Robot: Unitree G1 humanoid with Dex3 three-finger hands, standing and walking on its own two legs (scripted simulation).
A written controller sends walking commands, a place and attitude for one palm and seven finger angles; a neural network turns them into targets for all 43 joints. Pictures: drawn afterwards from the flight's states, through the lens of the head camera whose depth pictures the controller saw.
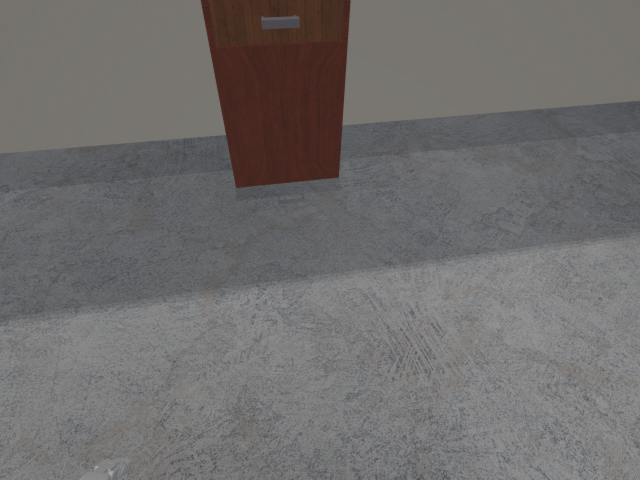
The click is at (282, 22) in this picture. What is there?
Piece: drawer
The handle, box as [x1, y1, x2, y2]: [261, 15, 299, 28]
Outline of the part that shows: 299,18 296,15 288,17 265,18 261,16 262,28 299,27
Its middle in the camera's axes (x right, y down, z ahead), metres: -0.15 -0.76 +1.35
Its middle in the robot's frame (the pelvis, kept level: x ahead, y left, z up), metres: +1.52 +0.22 -0.01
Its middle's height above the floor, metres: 0.76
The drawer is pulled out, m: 0.00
